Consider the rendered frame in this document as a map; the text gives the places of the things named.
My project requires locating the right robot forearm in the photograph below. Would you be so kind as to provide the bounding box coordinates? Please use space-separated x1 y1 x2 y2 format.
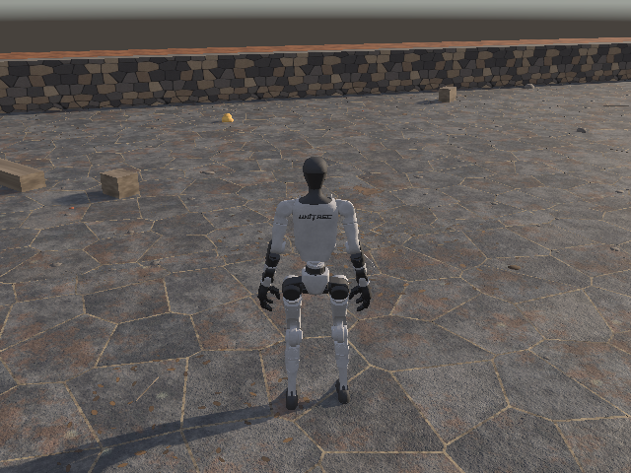
350 240 370 287

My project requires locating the robot left upper arm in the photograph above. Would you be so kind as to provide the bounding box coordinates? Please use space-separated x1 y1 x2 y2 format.
270 199 295 254

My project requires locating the robot right hand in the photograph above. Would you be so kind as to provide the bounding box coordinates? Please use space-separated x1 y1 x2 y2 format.
349 284 372 311

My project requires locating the left robot foot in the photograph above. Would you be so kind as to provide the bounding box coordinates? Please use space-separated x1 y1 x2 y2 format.
286 384 301 410

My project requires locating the robot head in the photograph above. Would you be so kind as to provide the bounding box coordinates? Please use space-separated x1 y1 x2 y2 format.
299 157 332 205

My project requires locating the robot left hand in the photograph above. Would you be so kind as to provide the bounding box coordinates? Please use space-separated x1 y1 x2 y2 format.
257 283 280 311

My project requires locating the left robot forearm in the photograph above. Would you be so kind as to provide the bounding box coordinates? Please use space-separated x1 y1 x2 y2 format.
260 240 280 287

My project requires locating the robot right upper arm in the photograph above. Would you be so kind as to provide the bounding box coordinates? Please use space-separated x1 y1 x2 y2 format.
336 199 361 254

